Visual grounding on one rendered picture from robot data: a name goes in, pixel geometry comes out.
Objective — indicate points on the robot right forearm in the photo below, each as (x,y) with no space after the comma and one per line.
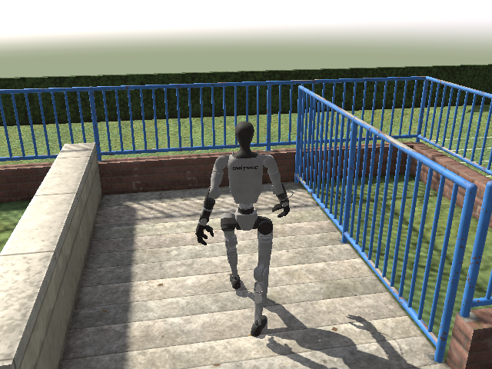
(283,198)

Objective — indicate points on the left robot hand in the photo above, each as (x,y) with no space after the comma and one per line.
(200,234)

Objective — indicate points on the robot left shin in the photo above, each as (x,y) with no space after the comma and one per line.
(232,258)

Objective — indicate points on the left robot upper arm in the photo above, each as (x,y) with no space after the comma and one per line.
(216,176)

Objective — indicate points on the right robot hand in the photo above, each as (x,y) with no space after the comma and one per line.
(279,206)

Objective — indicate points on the right robot thigh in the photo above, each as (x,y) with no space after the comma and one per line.
(265,236)

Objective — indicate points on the robot left forearm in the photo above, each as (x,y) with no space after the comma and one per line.
(207,209)

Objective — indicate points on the right robot upper arm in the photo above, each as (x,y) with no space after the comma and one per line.
(270,163)

